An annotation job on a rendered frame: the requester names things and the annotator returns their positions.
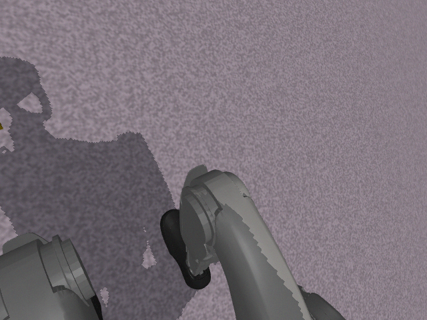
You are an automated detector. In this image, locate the left robot foot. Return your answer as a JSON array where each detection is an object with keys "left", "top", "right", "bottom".
[{"left": 90, "top": 293, "right": 103, "bottom": 320}]

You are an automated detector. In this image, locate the right robot hand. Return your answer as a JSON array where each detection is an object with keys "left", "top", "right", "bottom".
[{"left": 298, "top": 285, "right": 345, "bottom": 320}]

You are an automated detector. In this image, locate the right robot foot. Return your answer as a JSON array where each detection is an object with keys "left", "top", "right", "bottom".
[{"left": 160, "top": 209, "right": 211, "bottom": 289}]

